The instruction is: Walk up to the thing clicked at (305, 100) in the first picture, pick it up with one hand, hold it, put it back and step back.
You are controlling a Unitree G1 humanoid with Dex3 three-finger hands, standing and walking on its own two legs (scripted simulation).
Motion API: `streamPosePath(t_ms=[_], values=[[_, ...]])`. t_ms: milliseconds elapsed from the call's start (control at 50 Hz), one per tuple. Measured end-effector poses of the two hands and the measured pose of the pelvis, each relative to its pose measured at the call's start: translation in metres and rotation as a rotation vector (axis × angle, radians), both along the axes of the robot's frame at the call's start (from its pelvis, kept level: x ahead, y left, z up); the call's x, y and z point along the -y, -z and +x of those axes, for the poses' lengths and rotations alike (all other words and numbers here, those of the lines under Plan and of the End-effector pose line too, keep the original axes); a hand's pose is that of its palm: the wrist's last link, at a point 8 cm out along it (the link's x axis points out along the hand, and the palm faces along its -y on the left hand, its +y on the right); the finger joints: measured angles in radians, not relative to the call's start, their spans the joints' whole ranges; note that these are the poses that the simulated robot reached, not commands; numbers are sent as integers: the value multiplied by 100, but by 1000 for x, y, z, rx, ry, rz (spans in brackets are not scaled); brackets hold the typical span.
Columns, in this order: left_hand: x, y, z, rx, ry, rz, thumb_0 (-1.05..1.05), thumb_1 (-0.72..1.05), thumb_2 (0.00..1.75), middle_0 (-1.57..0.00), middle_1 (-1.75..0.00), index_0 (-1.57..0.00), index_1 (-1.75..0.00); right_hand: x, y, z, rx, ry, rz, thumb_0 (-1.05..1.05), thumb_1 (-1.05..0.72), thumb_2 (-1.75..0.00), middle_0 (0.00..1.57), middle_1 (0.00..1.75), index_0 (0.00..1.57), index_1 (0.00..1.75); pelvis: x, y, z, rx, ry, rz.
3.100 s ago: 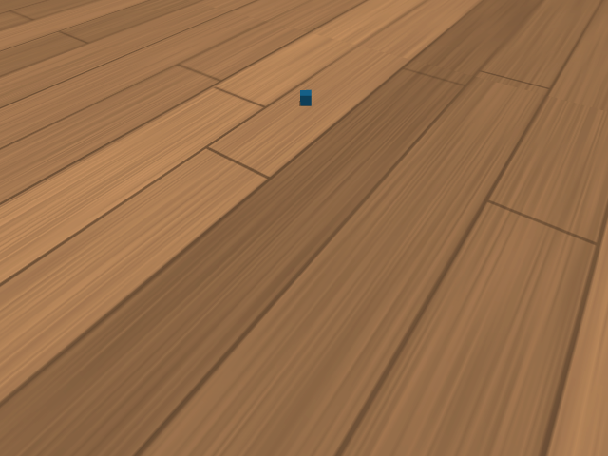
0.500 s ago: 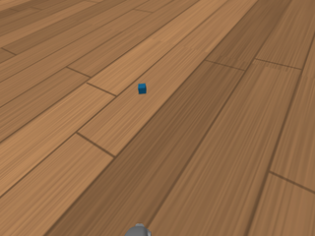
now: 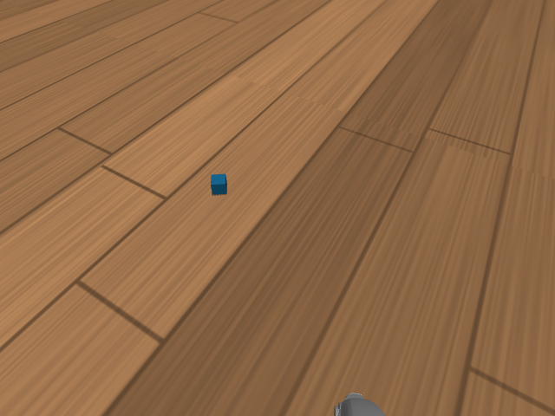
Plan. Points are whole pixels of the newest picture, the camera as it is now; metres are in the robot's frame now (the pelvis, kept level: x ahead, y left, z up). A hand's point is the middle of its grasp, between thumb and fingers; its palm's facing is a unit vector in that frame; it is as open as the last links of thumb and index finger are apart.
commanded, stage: walk up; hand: left
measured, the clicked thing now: (219, 184) +1.26 +0.32 -0.74
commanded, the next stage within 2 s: none
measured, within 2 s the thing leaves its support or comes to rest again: neither
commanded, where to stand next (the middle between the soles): +0.87 +0.06 m, yaw +0 degrees
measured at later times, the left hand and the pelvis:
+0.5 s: hand (140, 350) +0.26 +0.26 -0.13, palm faces +0.02 -0.92 -0.39, open 7.4 cm; pelvis +0.23 -0.02 +0.00, yaw +1 degrees
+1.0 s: hand (165, 236) +0.51 +0.28 -0.14, palm faces -0.06 -0.92 -0.37, open 7.4 cm; pelvis +0.44 +0.00 -0.02, yaw +0 degrees
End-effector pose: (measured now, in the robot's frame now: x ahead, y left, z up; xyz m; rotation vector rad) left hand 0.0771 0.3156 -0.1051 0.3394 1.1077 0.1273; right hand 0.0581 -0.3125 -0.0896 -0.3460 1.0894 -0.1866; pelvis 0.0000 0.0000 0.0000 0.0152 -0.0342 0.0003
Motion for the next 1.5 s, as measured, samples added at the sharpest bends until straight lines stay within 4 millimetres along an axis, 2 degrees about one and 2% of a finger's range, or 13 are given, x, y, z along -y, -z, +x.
streamPosePath(t_ms=[100, 200, 300, 420, 540, 640, 840, 960, 1060, 1160, 1260, 1420, 1500], values=[[15, -5, 82, 44, 29, 27, 1, 90, 90, -21, -30, -21, -30, 22, 22, 19, -78, 54, 18, 0, -90, -90, 20, 30, 21, 30, 15, 10, 56, 0, 3, 18], [35, -8, 147, 118, 24, 61, 0, 90, 90, -21, -30, -21, -30, 41, 49, 64, -136, 64, 26, 1, -90, -90, 20, 30, 21, 30, 34, 23, 108, 10, -5, -4], [44, -24, 163, 113, -18, 63, 0, 90, 90, -21, -30, -21, -30, 40, 40, 133, -98, 14, 49, 1, -91, -90, 20, 30, 20, 30, 37, 7, 146, 16, -10, 0], [31, -24, 167, 26, -60, 69, 0, 90, 90, -21, -30, -21, -30, 34, 23, 209, -44, -40, 52, 0, -91, -90, 20, 30, 20, 30, 33, -1, 193, 7, -15, -18], [1, -6, 183, -35, -121, 59, 1, 90, 90, -21, -30, -21, -30, 19, 14, 282, -31, -81, 13, 0, -91, -90, 20, 30, 20, 30, 14, 6, 248, 6, -29, -44], [-28, 21, 217, -100, -140, 53, 1, 90, 90, -21, -30, -21, -30, -2, 10, 339, 32, -86, -40, 0, -91, -90, 20, 30, 21, 30, -11, 20, 296, 11, -28, -24], [-24, 12, 332, -72, -55, 5, 1, 90, 90, -21, -30, -21, -30, -18, -2, 372, -4, -16, -27, 0, -90, -90, 20, 30, 21, 30, -20, 4, 369, 16, -8, -2], [-10, 2, 405, -39, -15, 27, 1, 90, 90, -21, -30, -21, -30, -2, 19, 393, -61, 25, 5, 0, -90, -90, 20, 30, 21, 30, -8, 9, 417, 12, 3, 13], [3, -1, 458, 38, -18, 75, 0, 90, 90, -21, -30, -21, -30, 15, 46, 430, -103, 32, 22, 0, -90, -90, 20, 30, 21, 30, 8, 23, 458, 20, 0, -8], [9, -17, 477, 57, -48, 79, 0, 90, 90, -21, -30, -21, -30, 11, 42, 484, -88, -5, 42, 1, -91, -90, 20, 30, 20, 30, 8, 11, 487, 22, -4, -8], [-2, -19, 483, 16, -63, 83, 0, 90, 90, -21, -30, -21, -30, 2, 29, 533, -50, -43, 45, 0, -91, -90, 20, 30, 20, 30, 1, 5, 516, 15, -9, -17], [-48, 13, 510, -55, -96, 62, 0, 90, 90, -21, -30, -21, -30, -19, 15, 599, -9, -62, -32, 0, -91, -90, 20, 30, 21, 30, -32, 19, 574, 7, -19, -38], [-60, 28, 543, -102, -82, 54, 1, 90, 90, -21, -30, -21, -30, -29, 10, 609, 15, -12, -63, 0, -91, -90, 20, 30, 21, 30, -46, 23, 599, 11, -7, -21]])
